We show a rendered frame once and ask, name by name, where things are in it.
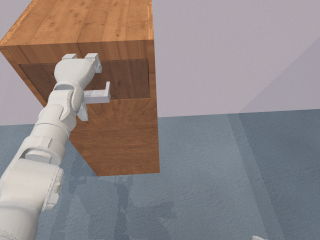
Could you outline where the cabinet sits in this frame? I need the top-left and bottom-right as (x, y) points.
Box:
(0, 0), (160, 177)

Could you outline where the drawer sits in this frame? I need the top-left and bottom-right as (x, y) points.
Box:
(21, 58), (150, 102)

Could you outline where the robot left upper arm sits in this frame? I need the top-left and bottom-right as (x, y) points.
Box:
(0, 158), (64, 240)

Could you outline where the handle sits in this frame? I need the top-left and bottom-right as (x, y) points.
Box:
(83, 81), (111, 104)

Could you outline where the left robot hand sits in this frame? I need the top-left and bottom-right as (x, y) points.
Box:
(54, 53), (102, 121)

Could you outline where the left robot forearm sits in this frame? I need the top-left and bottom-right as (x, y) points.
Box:
(0, 81), (84, 196)

